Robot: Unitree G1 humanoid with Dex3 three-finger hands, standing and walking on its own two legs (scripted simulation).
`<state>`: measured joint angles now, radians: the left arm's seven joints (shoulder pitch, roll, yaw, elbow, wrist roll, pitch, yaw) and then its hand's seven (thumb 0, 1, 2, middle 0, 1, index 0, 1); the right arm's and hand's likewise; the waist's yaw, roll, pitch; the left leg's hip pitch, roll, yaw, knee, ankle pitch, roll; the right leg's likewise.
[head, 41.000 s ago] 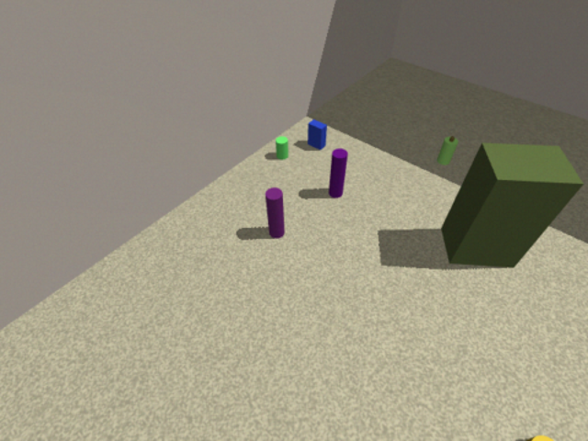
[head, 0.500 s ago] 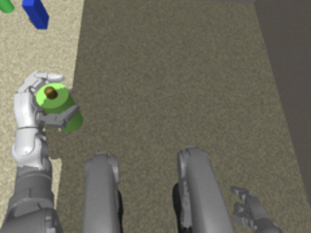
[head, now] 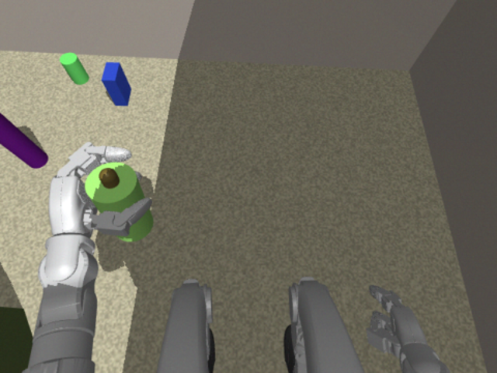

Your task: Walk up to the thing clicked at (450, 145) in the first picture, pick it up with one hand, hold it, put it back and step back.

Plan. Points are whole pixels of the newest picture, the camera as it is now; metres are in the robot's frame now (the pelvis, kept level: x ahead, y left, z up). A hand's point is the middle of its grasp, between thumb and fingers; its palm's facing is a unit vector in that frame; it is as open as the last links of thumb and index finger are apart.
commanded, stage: lift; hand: left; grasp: from the side
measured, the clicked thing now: (121, 201) +0.38 +0.21 +0.00
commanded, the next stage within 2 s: hold in 1.22 s
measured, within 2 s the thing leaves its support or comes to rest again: neither
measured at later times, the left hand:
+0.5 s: hand (82, 164) +0.36 +0.19 +0.15, palm faces +0.10 -0.99 -0.03, open 9.4 cm
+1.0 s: hand (77, 132) +0.37 +0.18 +0.20, palm faces +0.10 -0.99 -0.02, open 9.4 cm
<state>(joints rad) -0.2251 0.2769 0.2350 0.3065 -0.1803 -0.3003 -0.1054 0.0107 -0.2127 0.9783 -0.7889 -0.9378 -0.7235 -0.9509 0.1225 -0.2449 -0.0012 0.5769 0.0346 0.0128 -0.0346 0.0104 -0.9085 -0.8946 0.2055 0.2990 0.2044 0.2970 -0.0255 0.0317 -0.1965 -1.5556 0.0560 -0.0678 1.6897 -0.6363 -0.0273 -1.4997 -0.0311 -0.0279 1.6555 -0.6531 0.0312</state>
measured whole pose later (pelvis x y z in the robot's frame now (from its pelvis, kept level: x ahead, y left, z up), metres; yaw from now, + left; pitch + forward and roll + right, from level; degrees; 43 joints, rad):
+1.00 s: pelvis +0.04 +0.00 +0.15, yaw +2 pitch +12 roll -1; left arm -0.11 0.20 0.15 0.38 -0.18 -0.34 -0.09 0.01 -0.21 0.98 -0.79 -0.94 -0.72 -0.95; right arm 0.23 -0.23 0.00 0.62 0.02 -0.02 -0.03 0.01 -0.91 -0.90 0.20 0.30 0.20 0.30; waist -0.02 0.02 -0.08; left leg -0.77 0.06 -0.02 1.02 -0.46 -0.03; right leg -0.72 -0.03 -0.03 0.99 -0.47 0.02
